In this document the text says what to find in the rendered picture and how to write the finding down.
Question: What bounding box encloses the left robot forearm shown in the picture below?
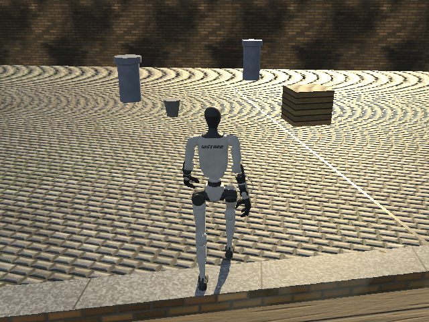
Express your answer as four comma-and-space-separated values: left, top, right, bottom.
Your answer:
182, 161, 192, 180

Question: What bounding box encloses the robot right upper arm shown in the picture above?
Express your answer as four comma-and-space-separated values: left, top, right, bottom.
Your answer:
227, 135, 241, 174

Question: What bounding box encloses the right robot forearm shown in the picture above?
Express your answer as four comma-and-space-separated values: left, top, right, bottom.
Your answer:
235, 163, 250, 199

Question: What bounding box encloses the robot left upper arm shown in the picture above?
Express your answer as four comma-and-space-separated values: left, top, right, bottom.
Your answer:
184, 135, 200, 170

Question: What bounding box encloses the humanoid robot torso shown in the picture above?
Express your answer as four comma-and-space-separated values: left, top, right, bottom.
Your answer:
198, 133, 229, 201

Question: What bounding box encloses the robot left hand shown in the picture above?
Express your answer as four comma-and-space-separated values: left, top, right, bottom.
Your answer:
184, 176, 200, 189

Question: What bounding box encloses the robot right shin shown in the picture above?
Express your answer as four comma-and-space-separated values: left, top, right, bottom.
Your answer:
226, 209, 235, 250

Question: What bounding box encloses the robot right hand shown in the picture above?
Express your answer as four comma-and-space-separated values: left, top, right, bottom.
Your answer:
235, 197, 251, 217

